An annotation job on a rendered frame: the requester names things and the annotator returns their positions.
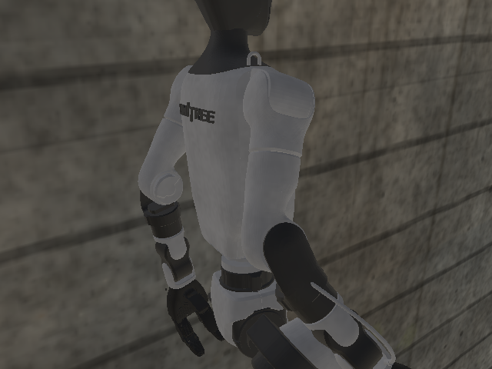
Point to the robot right thigh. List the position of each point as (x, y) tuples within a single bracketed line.
[(291, 346)]

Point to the robot left upper arm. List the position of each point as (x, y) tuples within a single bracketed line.
[(158, 179)]

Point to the robot left forearm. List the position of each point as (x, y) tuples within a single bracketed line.
[(171, 244)]

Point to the robot right upper arm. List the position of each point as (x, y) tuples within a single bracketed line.
[(279, 109)]

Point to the humanoid robot torso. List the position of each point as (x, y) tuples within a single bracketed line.
[(217, 138)]

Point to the robot left hand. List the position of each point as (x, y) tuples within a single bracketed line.
[(183, 302)]

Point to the robot right forearm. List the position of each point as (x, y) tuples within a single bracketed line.
[(294, 267)]

